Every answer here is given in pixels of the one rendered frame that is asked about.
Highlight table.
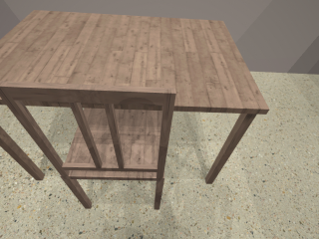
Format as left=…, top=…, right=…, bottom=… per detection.
left=0, top=10, right=269, bottom=184

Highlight chair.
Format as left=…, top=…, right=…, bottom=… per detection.
left=0, top=81, right=176, bottom=210

